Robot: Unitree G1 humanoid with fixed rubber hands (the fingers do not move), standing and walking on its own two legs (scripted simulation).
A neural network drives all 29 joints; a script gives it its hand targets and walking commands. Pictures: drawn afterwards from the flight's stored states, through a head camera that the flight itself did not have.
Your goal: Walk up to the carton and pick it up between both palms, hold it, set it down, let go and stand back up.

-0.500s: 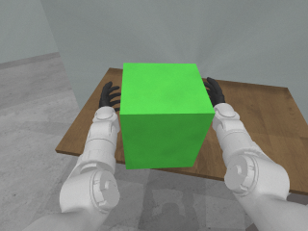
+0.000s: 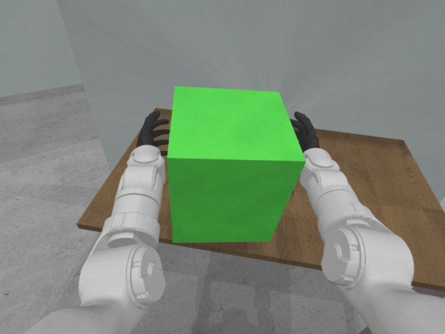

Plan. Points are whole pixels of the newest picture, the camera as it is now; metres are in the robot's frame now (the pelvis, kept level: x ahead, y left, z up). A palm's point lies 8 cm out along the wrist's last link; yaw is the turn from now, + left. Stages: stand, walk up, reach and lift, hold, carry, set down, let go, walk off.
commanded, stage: reach and lift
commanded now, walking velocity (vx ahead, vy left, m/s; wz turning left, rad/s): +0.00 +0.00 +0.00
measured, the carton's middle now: (225, 168) +0.41 +0.06 +0.10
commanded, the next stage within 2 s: none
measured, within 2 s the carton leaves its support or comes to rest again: neither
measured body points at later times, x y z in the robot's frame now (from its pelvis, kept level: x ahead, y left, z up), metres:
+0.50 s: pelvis -0.01 +0.00 +0.00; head -0.07 +0.02 +0.45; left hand +0.38 +0.20 +0.18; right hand +0.41 -0.11 +0.18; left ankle +0.01 +0.13 -0.75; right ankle +0.02 -0.10 -0.75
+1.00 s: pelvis -0.02 +0.00 +0.00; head -0.09 +0.03 +0.44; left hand +0.37 +0.20 +0.22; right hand +0.39 -0.11 +0.22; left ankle +0.01 +0.13 -0.75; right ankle +0.02 -0.10 -0.75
